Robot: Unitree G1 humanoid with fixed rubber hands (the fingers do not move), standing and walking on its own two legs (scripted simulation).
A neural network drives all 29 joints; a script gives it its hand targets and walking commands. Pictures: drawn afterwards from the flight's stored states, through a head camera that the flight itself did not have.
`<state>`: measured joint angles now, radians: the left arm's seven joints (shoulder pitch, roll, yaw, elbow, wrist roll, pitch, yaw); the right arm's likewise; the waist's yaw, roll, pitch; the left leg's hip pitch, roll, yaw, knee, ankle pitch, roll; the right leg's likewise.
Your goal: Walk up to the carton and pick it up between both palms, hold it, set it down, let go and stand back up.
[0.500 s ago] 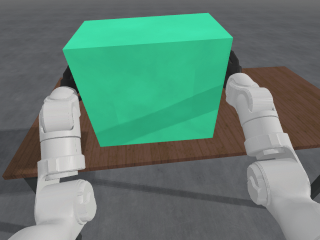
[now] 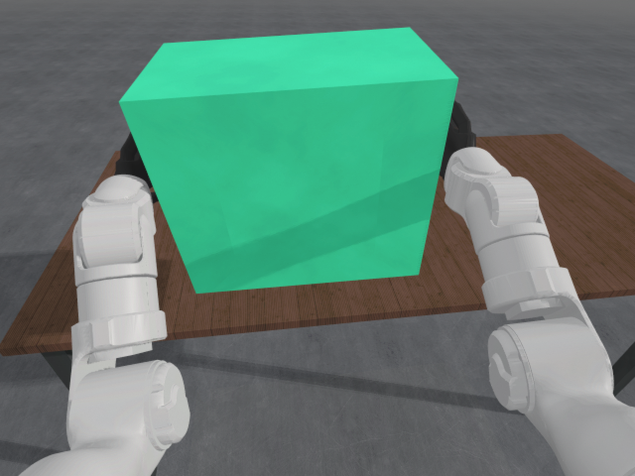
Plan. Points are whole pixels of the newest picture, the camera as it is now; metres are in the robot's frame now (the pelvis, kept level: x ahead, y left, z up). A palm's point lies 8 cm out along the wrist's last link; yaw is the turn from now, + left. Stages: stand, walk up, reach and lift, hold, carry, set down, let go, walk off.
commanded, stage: hold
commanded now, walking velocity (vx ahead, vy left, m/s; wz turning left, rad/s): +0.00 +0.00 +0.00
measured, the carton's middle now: (298, 165) +0.40 +0.00 +0.25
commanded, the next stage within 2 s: none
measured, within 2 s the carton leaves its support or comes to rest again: neither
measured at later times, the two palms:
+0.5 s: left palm (138, 185) +0.37 +0.18 +0.25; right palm (461, 159) +0.36 -0.20 +0.27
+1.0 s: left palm (135, 185) +0.37 +0.18 +0.25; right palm (459, 159) +0.36 -0.19 +0.27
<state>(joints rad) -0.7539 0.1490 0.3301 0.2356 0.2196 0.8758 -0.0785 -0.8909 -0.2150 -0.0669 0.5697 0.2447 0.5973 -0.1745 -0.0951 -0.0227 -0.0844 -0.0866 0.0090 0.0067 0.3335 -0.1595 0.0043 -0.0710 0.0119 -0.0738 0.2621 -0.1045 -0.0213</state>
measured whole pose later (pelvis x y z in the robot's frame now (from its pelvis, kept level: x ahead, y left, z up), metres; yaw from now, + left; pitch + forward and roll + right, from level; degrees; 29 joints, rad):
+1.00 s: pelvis +0.00 +0.00 +0.00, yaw +0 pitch -5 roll -1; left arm -0.78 0.15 0.33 0.27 0.22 0.86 -0.08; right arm -0.91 -0.22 -0.08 0.60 0.24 0.59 -0.17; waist -0.09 -0.02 -0.08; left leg -0.10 0.01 0.01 0.33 -0.15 0.01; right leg -0.08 0.01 -0.07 0.26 -0.10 -0.02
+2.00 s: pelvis +0.00 +0.00 +0.00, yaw +0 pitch -5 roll -1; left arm -0.77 0.14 0.34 0.26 0.23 0.86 -0.08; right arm -0.90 -0.22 -0.07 0.58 0.23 0.59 -0.17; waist -0.09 -0.02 -0.08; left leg -0.08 0.01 0.01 0.32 -0.15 0.01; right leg -0.07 0.01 -0.07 0.27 -0.10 -0.02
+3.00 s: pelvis +0.00 +0.00 +0.00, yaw +0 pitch -5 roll -1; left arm -0.76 0.14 0.33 0.24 0.23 0.88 -0.07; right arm -0.89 -0.22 -0.08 0.57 0.23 0.60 -0.16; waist -0.09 -0.02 -0.08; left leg -0.08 0.00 0.01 0.33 -0.15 0.01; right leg -0.07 0.01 -0.07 0.26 -0.10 -0.02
